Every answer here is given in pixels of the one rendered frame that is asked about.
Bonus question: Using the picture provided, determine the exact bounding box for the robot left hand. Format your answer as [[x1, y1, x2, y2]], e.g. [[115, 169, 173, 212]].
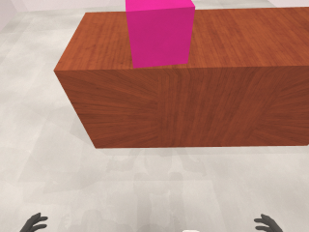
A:
[[19, 213, 48, 232]]

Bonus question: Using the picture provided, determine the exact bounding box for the carton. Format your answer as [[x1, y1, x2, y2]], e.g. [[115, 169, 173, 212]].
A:
[[126, 0, 195, 69]]

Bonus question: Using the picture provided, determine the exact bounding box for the robot right hand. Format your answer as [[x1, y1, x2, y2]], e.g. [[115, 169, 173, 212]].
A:
[[254, 214, 283, 232]]

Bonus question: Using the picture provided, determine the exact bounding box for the pedestal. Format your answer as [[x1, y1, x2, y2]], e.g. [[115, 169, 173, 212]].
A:
[[53, 7, 309, 149]]

